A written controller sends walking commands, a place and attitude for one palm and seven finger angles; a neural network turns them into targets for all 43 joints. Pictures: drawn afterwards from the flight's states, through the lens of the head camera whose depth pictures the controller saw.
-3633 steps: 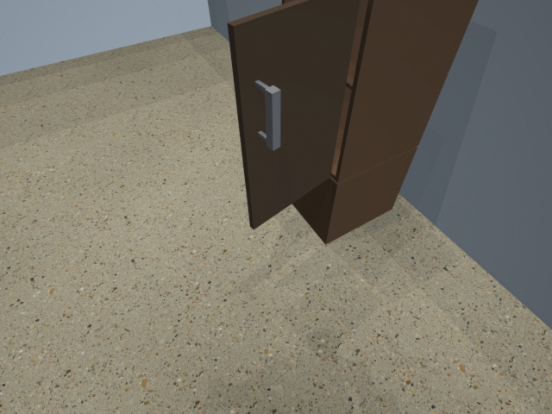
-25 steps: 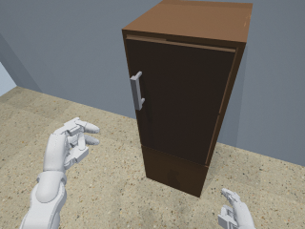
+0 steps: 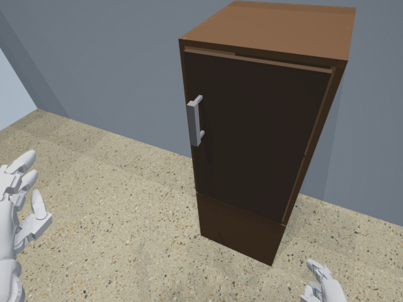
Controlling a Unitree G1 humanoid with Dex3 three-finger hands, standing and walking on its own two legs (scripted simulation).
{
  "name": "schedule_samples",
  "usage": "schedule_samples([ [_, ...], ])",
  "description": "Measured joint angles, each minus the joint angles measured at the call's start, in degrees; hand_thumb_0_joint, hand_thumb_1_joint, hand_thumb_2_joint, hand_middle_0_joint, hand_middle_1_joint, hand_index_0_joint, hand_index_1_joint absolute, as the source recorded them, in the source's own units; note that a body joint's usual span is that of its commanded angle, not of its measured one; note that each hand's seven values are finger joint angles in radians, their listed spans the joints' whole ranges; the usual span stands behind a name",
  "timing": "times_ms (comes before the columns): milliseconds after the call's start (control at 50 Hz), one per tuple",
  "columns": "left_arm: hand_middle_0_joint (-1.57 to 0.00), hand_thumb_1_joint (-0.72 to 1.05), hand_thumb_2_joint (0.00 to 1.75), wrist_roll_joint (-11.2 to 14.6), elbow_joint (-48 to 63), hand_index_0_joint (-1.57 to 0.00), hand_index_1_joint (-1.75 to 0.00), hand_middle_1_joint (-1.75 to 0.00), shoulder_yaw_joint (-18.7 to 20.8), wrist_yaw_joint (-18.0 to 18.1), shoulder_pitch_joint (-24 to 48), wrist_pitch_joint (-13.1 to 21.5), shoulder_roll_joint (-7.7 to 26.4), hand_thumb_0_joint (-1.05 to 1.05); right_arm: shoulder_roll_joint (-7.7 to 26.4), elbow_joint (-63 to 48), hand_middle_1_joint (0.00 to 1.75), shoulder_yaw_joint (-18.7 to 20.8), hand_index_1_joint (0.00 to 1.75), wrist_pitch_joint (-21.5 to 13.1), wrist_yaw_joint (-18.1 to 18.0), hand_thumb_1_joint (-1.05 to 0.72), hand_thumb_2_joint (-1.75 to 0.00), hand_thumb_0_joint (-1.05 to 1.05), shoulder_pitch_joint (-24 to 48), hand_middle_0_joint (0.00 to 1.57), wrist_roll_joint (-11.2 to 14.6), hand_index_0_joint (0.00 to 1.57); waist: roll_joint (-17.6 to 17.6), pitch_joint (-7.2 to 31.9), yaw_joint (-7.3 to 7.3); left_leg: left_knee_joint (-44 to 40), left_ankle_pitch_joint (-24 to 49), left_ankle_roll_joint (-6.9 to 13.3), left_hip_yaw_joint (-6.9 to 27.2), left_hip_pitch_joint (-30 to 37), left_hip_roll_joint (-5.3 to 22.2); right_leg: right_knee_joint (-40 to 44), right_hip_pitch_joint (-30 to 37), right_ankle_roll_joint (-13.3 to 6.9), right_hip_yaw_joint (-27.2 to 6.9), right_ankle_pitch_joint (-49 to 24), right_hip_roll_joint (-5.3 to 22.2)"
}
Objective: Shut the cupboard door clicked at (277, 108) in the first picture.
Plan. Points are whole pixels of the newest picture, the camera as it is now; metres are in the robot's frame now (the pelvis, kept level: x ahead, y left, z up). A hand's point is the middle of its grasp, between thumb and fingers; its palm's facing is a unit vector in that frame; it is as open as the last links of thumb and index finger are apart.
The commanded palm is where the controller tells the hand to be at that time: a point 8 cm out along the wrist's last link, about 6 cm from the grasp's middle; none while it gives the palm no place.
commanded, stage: draw the hand back to the body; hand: left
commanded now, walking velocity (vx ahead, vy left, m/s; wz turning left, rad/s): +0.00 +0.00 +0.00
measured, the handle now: (197, 120) +0.58 +0.10 +0.06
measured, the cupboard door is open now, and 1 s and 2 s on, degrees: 0 0 0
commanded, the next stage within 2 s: step back with the hand held close in 0.18 s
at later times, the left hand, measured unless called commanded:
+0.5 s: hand (57, 212) +0.20 +0.26 +0.15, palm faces +0.40 -0.79 -0.46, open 7.4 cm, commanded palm +0.14 +0.30 +0.17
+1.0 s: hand (11, 249) +0.13 +0.29 +0.15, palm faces +0.42 -0.78 -0.47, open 7.4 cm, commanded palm +0.07 +0.32 +0.17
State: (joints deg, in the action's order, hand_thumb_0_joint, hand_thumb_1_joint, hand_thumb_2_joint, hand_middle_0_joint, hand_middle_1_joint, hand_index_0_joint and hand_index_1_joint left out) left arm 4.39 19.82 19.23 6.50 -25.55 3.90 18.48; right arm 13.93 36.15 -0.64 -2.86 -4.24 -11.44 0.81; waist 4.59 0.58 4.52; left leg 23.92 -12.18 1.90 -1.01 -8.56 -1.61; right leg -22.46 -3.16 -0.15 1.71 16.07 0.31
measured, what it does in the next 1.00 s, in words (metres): shifts its weight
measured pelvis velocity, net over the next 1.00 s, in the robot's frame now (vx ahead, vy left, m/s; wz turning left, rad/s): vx -0.07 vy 0.03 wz -0.01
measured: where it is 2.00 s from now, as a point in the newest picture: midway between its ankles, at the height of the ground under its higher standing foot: outside the picture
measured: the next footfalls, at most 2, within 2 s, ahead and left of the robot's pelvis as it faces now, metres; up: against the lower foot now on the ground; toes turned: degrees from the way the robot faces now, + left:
right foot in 1.60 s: -0.25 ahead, -0.11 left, +0.00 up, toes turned -3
left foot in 1.96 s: -0.11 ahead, +0.14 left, +0.00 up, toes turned -6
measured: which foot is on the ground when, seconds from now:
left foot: down 0.00-1.00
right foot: down 0.00-1.00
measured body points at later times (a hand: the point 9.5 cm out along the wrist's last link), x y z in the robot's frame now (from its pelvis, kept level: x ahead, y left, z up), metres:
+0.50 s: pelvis +0.00 +0.00 +0.00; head -0.01 -0.03 +0.45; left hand +0.17 +0.30 +0.18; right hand +0.17 -0.24 -0.10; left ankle +0.01 +0.10 -0.74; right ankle -0.04 -0.12 -0.74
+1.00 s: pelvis -0.07 +0.03 -0.01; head -0.06 +0.03 +0.44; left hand +0.11 +0.33 +0.18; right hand +0.09 -0.22 -0.09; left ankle +0.01 +0.10 -0.74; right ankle -0.04 -0.12 -0.74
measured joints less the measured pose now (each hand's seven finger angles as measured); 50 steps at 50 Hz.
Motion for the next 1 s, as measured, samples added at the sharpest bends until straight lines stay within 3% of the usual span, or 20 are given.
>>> schedule_samples([
  [320, -0.21, 0.89, 0.9, 0.6, 0.7, -0.21, -0.31, -0.3, 0.3, -0.9, -0.6, 0.5, 1.1, 0.01, -1.4, -0.7, 0.3, -0.5, 0.3, -0.5, 0.1, -0.91, -0.9, 0.01, 0.4, 0.2, -0.1, 0.2, -0.6, 0.0, -1.03, -0.1, -0.1, -0.8, -0.5, 0.4, 1.2, 0.7, 0.4, -0.7, -0.6, -0.5, -1.2],
  [460, -0.21, 0.89, 0.9, -0.1, 0.7, -0.21, -0.3, -0.3, 1.7, -0.4, -2.4, 3.7, 2.2, 0.01, 0.1, -1.4, 0.3, 0.5, 0.3, 1.9, 0.1, -0.91, -0.9, 0.01, 0.8, 0.2, 0.1, 0.2, 0.7, 1.3, -2.32, 3.6, -1.3, -0.5, -0.2, -5.5, 2.0, 0.0, -4.1, -0.5, -0.4, -1.0, -1.9],
  [700, -0.21, 0.88, 0.9, 0.3, 4.8, -0.22, -0.3, -0.3, 3.1, 0.6, -5.3, 3.9, 6.3, 0.01, 0.1, -4.6, 0.3, 1.7, 0.3, 6.0, -1.0, -0.91, -0.9, 0.01, 1.2, 0.2, 0.7, 0.2, -1.3, 0.3, -4.19, 4.0, 0.3, 1.1, -2.4, -8.9, 0.6, -4.4, -9.8, 1.2, -2.3, -1.0, -0.2],
  [840, -0.21, 0.88, 0.9, 0.0, 5.8, -0.22, -0.3, -0.3, 3.7, 1.5, -6.3, 5.4, 6.5, 0.01, -0.7, -5.1, 0.3, 1.0, 0.3, 5.2, -0.8, -0.91, -0.9, 0.01, 0.3, 0.2, 0.7, 0.2, -2.4, 0.6, -4.56, 5.5, 1.5, 1.8, -2.4, -11.7, 0.7, -5.3, -12.3, 1.7, -2.2, -2.5, -0.3],
  [1000, -0.21, 0.88, 0.9, -1.9, 6.5, -0.22, -0.3, -0.3, 5.3, 2.0, -5.0, 8.1, 5.5, 0.01, -1.4, -4.5, 0.3, 0.5, 0.3, 1.9, -1.0, -0.91, -0.9, 0.01, -1.5, 0.2, 0.0, 0.2, -3.4, -0.4, -4.53, 8.4, 2.5, 2.4, -1.1, -15.1, 0.2, -9.0, -15.4, 1.9, -2.0, -2.4, -0.5],
])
